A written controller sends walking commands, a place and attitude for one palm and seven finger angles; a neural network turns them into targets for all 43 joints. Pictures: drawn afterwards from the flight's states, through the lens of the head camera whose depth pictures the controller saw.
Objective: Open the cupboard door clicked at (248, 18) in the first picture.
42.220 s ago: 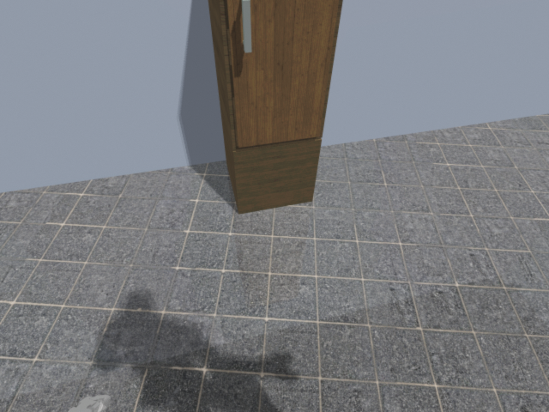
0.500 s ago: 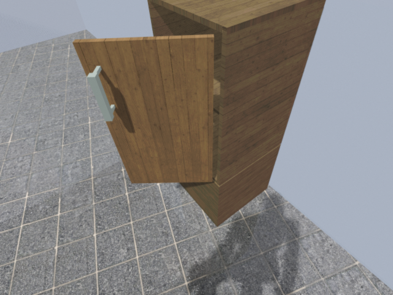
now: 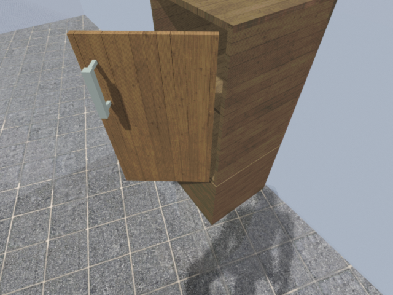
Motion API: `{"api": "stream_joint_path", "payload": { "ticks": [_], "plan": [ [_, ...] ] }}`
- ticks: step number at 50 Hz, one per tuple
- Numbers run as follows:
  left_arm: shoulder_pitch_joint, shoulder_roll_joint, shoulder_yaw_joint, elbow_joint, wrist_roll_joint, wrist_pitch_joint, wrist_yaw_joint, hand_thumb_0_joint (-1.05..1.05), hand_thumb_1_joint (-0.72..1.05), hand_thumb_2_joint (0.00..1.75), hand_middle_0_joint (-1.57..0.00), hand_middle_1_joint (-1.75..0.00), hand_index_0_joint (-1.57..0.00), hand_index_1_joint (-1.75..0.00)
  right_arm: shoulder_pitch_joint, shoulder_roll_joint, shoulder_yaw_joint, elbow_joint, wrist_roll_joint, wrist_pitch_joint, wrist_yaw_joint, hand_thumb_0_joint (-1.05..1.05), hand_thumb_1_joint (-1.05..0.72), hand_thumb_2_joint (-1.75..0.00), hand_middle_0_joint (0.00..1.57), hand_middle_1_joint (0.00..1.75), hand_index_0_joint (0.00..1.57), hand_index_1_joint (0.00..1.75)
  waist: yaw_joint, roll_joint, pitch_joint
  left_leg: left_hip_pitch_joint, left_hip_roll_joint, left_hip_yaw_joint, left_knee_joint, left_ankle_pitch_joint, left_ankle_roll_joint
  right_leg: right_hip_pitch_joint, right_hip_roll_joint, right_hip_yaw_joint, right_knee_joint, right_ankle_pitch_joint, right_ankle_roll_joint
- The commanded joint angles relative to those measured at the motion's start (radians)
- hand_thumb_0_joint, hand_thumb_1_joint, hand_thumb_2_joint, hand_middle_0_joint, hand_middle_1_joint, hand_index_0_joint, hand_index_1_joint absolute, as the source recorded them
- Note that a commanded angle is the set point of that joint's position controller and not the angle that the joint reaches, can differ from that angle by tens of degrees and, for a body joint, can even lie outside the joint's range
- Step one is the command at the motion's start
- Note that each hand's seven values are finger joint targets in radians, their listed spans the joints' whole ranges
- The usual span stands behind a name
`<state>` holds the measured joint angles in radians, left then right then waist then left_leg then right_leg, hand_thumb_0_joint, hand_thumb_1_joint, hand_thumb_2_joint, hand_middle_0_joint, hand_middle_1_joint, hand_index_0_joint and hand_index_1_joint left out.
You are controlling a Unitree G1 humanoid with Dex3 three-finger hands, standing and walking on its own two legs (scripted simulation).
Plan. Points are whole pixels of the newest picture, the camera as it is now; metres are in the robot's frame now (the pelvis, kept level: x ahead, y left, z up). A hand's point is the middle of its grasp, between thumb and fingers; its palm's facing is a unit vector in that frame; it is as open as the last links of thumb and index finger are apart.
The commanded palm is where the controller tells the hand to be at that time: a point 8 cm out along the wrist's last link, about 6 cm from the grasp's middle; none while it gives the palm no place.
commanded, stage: look again from close up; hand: left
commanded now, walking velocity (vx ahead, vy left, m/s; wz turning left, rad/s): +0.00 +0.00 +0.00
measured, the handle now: (99, 90) +0.55 +0.29 +0.12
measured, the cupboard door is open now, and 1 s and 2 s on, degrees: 53 53 53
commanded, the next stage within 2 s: shuffle to correct the standing spot in 0.12 s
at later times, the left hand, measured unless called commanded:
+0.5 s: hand out of the picture +0.01 +0.18 -0.18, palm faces +0.09 -0.97 -0.21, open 7.4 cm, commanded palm none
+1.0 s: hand out of the picture +0.06 +0.22 -0.17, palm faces +0.06 -0.97 -0.22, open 7.2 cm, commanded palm none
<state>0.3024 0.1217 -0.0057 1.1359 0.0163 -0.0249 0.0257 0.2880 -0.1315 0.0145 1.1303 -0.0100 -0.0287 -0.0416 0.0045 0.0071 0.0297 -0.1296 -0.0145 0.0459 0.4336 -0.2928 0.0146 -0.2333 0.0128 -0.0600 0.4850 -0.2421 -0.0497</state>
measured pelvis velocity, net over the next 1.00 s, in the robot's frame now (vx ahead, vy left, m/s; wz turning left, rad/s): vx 0.03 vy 0.04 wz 0.04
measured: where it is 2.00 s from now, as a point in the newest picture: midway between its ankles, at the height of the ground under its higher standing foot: outside the picture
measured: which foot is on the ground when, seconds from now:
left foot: down 0.00-1.00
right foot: down 0.00-0.64, up 0.66-0.94, down 0.96-1.00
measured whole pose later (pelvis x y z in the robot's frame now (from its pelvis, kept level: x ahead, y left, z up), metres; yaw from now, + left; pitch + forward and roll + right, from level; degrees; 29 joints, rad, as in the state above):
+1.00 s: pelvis +0.03 +0.04 +0.00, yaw +2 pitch +0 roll +1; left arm 0.21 0.16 0.03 1.06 0.02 -0.01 0.03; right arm 0.32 -0.08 0.00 1.12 -0.01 -0.02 -0.04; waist -0.02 0.00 0.05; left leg -0.16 -0.03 0.11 0.47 -0.32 0.05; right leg -0.24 -0.03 -0.03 0.52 -0.28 0.00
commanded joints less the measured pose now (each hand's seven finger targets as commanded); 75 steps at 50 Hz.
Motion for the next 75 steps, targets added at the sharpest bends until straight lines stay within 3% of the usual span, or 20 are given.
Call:
{"api": "stream_joint_path", "payload": {
  "ticks": [1,12,16,22,25,27,29,31,32,35,39,41,43,46,48,49,51,56,63,75],
  "plan": [
    [0.059,0.1,0.014,-0.033,-0.006,-0.015,0.01,0.0,0.9,0.9,-0.2,-0.3,-0.2,-0.3,0.084,-0.081,-0.01,-0.015,-0.002,-0.014,-0.002,0.0,-0.9,-0.9,0.2,0.3,0.2,0.3,-0.005,-0.022,0.029,-0.079,0.107,-0.082,-0.076,0.177,0.021,0.064,-0.132,0.135,-0.084,0.229,-0.01],
    [0.039,0.133,0.023,-0.051,-0.007,-0.016,0.009,0.0,0.9,0.9,-0.2,-0.3,-0.2,-0.3,0.067,-0.104,-0.014,-0.014,-0.005,-0.011,-0.001,0.0,-0.9,-0.9,0.2,0.3,0.2,0.3,0.003,-0.012,0.017,-0.078,0.102,-0.079,-0.075,0.169,0.016,0.095,-0.141,0.144,-0.097,0.235,-0.017],
    [0.048,0.149,0.038,-0.063,-0.005,-0.008,0.015,0.0,0.9,0.9,-0.2,-0.3,-0.2,-0.3,0.08,-0.08,-0.013,-0.027,-0.006,0.007,0.003,0.0,-0.9,-0.9,0.2,0.3,0.2,0.3,0.01,-0.024,0.015,-0.128,0.073,-0.047,-0.03,0.098,-0.002,0.11,-0.202,0.2,-0.11,0.194,-0.043],
    [0.045,0.197,0.072,-0.094,0.005,0.002,0.025,0.0,0.9,0.9,-0.2,-0.3,-0.2,-0.3,0.065,-0.079,-0.028,-0.062,-0.008,0.029,0.01,0.0,-0.9,-0.9,0.2,0.3,0.2,0.3,0.026,-0.127,0.031,-0.21,0.049,-0.02,0.118,-0.065,-0.015,0.085,-0.343,0.337,-0.186,0.121,-0.127],
    [0.037,0.208,0.088,-0.112,0.01,0.008,0.027,0.0,0.9,0.9,-0.2,-0.3,-0.2,-0.3,0.067,-0.076,-0.037,-0.077,-0.008,0.032,0.016,0.0,-0.9,-0.9,0.2,0.3,0.2,0.3,0.025,-0.123,0.033,-0.21,0.057,-0.012,0.131,-0.082,-0.016,0.042,-0.367,0.325,-0.171,0.102,-0.14],
    [0.004,0.21,0.093,-0.129,0.009,0.015,0.023,0.0,0.9,0.9,-0.2,-0.3,-0.2,-0.3,0.099,-0.068,-0.041,-0.073,-0.008,0.03,0.021,0.0,-0.9,-0.9,0.2,0.3,0.2,0.3,0.006,-0.112,0.011,-0.111,0.047,0.008,0.047,-0.011,-0.015,-0.03,-0.328,0.254,-0.13,0.056,-0.107],
    [-0.029,0.181,0.092,-0.151,0.008,0.029,0.018,0.0,0.9,0.9,-0.2,-0.3,-0.2,-0.3,0.135,-0.085,-0.047,-0.067,-0.011,0.029,0.022,0.0,-0.9,-0.9,0.2,0.3,0.2,0.3,-0.014,-0.009,0.025,-0.034,0.079,-0.02,-0.035,0.017,0.001,-0.131,-0.226,0.145,-0.049,-0.097,-0.054],
    [-0.057,0.121,0.082,-0.172,0.011,0.046,0.01,0.0,0.9,0.9,-0.2,-0.3,-0.2,-0.3,0.141,-0.15,-0.061,-0.086,-0.022,0.034,0.021,0.0,-0.9,-0.9,0.2,0.3,0.2,0.3,-0.023,0.212,0.073,-0.104,0.229,-0.215,-0.185,-0.113,0.089,-0.203,-0.073,-0.041,0.175,-0.229,0.013],
    [-0.082,0.103,0.074,-0.184,0.017,0.049,0.008,0.0,0.9,0.9,-0.2,-0.3,-0.2,-0.3,0.14,-0.154,-0.06,-0.099,-0.019,0.032,0.018,0.0,-0.9,-0.9,0.2,0.3,0.2,0.3,-0.035,0.229,0.098,-0.111,0.282,-0.305,-0.263,-0.143,0.149,-0.259,-0.05,-0.04,0.35,-0.28,0.014],
    [-0.058,0.07,0.062,-0.166,0.02,0.037,-0.005,0.0,0.9,0.9,-0.2,-0.3,-0.2,-0.3,0.109,-0.122,-0.046,-0.113,-0.021,0.007,0.008,0.0,-0.9,-0.9,0.2,0.3,0.2,0.3,-0.01,0.047,0.059,-0.062,0.304,-0.316,-0.243,0.016,0.201,-0.315,-0.09,0.039,0.526,-0.222,0.009],
    [-0.033,0.031,0.039,-0.135,0.011,0.024,-0.011,0.0,0.9,0.9,-0.2,-0.3,-0.2,-0.3,0.12,-0.098,-0.034,-0.086,-0.02,-0.021,-0.005,0.0,-0.9,-0.9,0.2,0.3,0.2,0.3,-0.008,0.0,0.013,0.037,0.274,-0.195,-0.192,0.393,0.186,-0.26,-0.088,0.034,0.399,-0.156,0.04],
    [-0.045,0.029,0.032,-0.133,0.003,0.023,-0.007,0.0,0.9,0.9,-0.2,-0.3,-0.2,-0.3,0.132,-0.104,-0.03,-0.067,-0.021,-0.023,-0.011,0.0,-0.9,-0.9,0.2,0.3,0.2,0.3,-0.019,0.047,-0.01,0.071,0.27,-0.16,-0.137,0.622,0.176,-0.192,-0.079,0.03,0.28,-0.176,0.048],
    [-0.045,0.037,0.033,-0.126,-0.002,0.024,-0.002,0.0,0.9,0.9,-0.2,-0.3,-0.2,-0.3,0.134,-0.112,-0.034,-0.051,-0.02,-0.018,-0.013,0.0,-0.9,-0.9,0.2,0.3,0.2,0.3,-0.023,0.076,-0.023,0.087,0.263,-0.136,-0.096,0.71,0.162,-0.133,-0.069,0.023,0.169,-0.155,0.049],
    [0.013,0.068,0.04,-0.098,-0.003,0.012,0.002,0.0,0.9,0.9,-0.2,-0.3,-0.2,-0.3,0.108,-0.106,-0.039,-0.039,-0.009,-0.01,-0.013,0.0,-0.9,-0.9,0.2,0.3,0.2,0.3,0.007,0.066,-0.044,0.054,0.213,-0.101,-0.011,0.637,0.09,0.016,-0.073,0.033,-0.085,0.088,0.047],
    [0.045,0.116,0.04,-0.08,-0.006,0.002,0.011,0.0,0.9,0.9,-0.2,-0.3,-0.2,-0.3,0.097,-0.07,-0.035,-0.047,0.002,-0.013,-0.009,0.0,-0.9,-0.9,0.2,0.3,0.2,0.3,0.005,-0.02,-0.065,-0.083,0.137,-0.055,0.0,0.387,0.027,0.159,-0.17,0.151,-0.029,0.475,0.01],
    [0.035,0.128,0.036,-0.082,-0.005,0.002,0.013,0.0,0.9,0.9,-0.2,-0.3,-0.2,-0.3,0.094,-0.057,-0.035,-0.046,0.003,-0.009,-0.008,0.0,-0.9,-0.9,0.2,0.3,0.2,0.3,-0.002,-0.028,-0.031,-0.122,0.116,-0.052,-0.033,0.284,0.013,0.159,-0.206,0.155,-0.001,0.591,-0.009],
    [0.022,0.123,0.036,-0.092,-0.006,0.004,0.018,0.0,0.9,0.9,-0.2,-0.3,-0.2,-0.3,0.093,-0.061,-0.039,-0.035,0.001,-0.001,-0.008,0.0,-0.9,-0.9,0.2,0.3,0.2,0.3,-0.007,-0.076,-0.043,-0.061,0.12,-0.047,-0.03,0.338,0.01,0.109,-0.173,0.138,0.029,0.574,-0.009],
    [-0.003,0.128,0.044,-0.116,-0.004,0.015,0.024,0.0,0.9,0.9,-0.2,-0.3,-0.2,-0.3,0.078,-0.071,-0.046,-0.034,-0.003,0.006,-0.009,0.0,-0.9,-0.9,0.2,0.3,0.2,0.3,-0.001,-0.009,-0.04,-0.013,0.135,-0.04,-0.009,0.446,0.015,0.051,-0.156,0.139,0.039,0.459,-0.007],
    [-0.028,0.137,0.042,-0.132,-0.001,0.022,0.02,0.0,0.9,0.9,-0.2,-0.3,-0.2,-0.3,0.038,-0.077,-0.047,-0.062,-0.005,0.021,0.002,0.0,-0.9,-0.9,0.2,0.3,0.2,0.3,-0.006,-0.03,-0.028,-0.034,0.118,-0.033,-0.013,0.21,0.009,0.005,-0.163,0.17,-0.022,0.287,-0.021],
    [-0.003,0.126,0.023,-0.098,-0.003,0.008,0.007,0.0,0.9,0.9,-0.2,-0.3,-0.2,-0.3,0.026,-0.088,-0.03,-0.043,-0.004,0.012,0.012,0.0,-0.9,-0.9,0.2,0.3,0.2,0.3,-0.003,-0.025,0.033,-0.06,0.116,-0.05,-0.096,0.061,0.013,-0.013,-0.127,0.165,-0.148,0.021,-0.001]
  ]
}}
